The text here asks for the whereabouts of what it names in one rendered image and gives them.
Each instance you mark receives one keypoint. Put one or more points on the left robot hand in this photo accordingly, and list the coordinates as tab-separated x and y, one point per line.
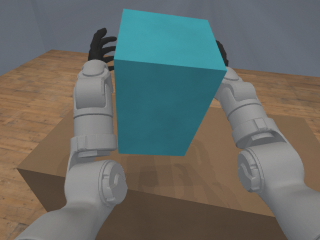
96	51

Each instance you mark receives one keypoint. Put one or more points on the right robot forearm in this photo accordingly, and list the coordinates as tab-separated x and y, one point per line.
250	124

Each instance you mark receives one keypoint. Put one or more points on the left robot forearm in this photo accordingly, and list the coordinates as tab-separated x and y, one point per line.
93	115

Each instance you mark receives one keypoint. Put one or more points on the robot left upper arm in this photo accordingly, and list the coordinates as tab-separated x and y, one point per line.
92	190

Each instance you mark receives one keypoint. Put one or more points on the robot right upper arm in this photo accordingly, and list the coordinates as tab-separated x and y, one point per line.
274	172

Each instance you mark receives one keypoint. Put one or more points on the carton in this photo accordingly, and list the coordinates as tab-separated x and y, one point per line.
167	70

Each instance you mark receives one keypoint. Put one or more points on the right robot hand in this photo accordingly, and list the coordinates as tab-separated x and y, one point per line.
223	53

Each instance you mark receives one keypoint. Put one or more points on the pedestal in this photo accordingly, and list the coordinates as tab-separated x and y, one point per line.
197	196

